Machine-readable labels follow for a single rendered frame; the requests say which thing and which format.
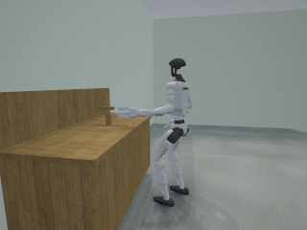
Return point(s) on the counter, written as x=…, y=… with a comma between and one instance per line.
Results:
x=66, y=163

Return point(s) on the tap lever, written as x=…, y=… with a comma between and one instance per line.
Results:
x=116, y=113

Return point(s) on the robot right hand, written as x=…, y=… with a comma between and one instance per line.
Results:
x=169, y=125

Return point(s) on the robot left forearm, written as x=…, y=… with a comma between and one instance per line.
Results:
x=156, y=112

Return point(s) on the robot right thigh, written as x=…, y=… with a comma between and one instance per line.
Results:
x=172, y=157

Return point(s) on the robot left upper arm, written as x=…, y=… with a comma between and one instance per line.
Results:
x=171, y=88

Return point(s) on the robot left hand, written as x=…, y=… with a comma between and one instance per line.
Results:
x=133, y=112

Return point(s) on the robot right upper arm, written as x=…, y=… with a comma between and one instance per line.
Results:
x=190, y=104

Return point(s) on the robot right shin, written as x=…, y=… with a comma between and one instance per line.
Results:
x=177, y=172

